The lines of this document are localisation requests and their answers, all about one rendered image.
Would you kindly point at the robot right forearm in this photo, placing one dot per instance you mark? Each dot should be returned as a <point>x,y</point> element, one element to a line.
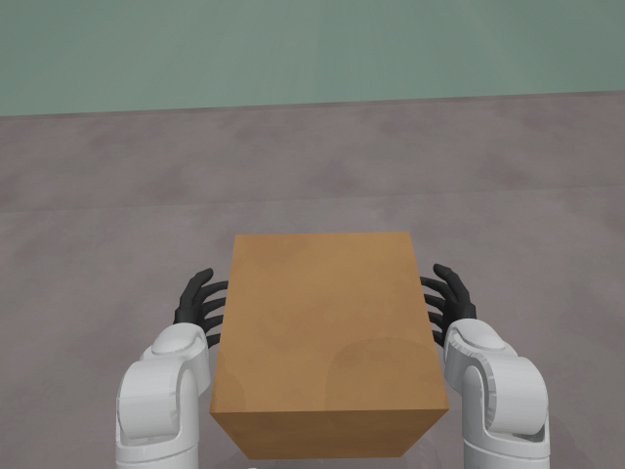
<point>505,419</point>

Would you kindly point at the carton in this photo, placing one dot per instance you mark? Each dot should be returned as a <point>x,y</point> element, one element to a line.
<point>326,348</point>

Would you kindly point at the robot right hand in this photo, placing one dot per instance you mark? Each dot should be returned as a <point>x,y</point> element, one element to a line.
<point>456,306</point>

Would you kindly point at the robot left hand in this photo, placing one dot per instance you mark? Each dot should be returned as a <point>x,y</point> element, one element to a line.
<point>191,310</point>

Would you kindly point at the robot left forearm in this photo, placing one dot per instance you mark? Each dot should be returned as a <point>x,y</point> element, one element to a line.
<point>156,414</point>

